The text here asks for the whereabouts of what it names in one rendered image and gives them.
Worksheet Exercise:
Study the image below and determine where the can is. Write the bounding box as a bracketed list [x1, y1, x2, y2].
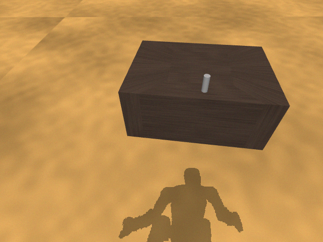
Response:
[201, 74, 210, 93]

